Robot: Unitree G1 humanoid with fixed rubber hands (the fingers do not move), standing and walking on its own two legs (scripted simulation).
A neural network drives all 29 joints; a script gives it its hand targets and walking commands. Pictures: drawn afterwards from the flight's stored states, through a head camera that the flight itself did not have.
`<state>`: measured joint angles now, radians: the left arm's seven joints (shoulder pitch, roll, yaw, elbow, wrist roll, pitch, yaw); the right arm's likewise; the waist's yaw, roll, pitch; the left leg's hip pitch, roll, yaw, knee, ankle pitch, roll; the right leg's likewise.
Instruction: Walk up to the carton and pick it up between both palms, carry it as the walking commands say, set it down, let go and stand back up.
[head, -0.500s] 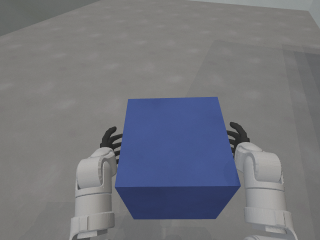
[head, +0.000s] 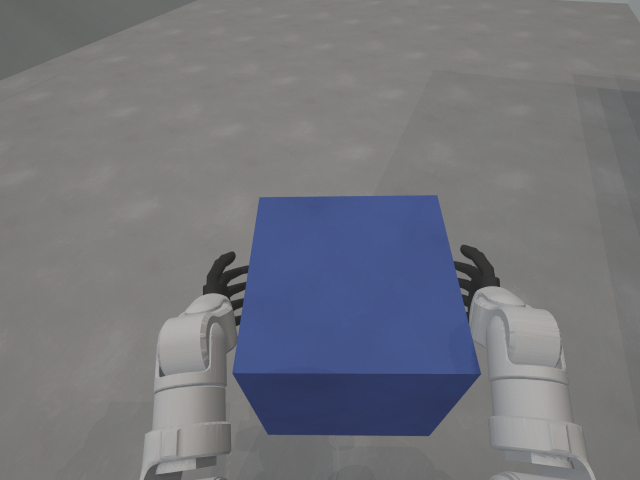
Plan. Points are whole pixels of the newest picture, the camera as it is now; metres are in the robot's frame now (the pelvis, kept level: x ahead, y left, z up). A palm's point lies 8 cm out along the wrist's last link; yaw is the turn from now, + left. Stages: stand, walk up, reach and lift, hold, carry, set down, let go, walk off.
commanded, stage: carry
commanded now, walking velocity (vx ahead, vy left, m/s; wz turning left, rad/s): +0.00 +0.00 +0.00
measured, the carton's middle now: (347, 321) +0.34 +0.00 +0.03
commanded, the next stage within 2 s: none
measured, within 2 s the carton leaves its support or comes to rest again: neither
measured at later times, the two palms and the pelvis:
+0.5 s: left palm (222, 306) +0.32 +0.15 +0.09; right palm (487, 296) +0.32 -0.17 +0.10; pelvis +0.00 -0.01 +0.00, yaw +0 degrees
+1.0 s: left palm (208, 310) +0.32 +0.17 +0.08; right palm (468, 303) +0.32 -0.15 +0.09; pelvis +0.00 +0.01 +0.00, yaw +0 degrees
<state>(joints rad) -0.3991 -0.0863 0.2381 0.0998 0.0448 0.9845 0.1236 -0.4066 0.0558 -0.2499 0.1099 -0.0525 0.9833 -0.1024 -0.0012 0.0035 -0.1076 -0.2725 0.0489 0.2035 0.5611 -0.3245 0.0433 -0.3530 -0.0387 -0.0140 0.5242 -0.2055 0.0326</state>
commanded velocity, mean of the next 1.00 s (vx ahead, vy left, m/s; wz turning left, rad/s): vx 0.00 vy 0.00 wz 0.00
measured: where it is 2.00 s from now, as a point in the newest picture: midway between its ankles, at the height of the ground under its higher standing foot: outside the picture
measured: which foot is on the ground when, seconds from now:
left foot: down 0.00-1.00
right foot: down 0.00-1.00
